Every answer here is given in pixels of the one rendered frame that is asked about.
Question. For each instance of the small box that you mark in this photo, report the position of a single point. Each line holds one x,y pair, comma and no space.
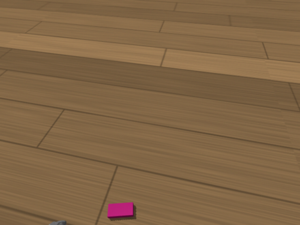
120,210

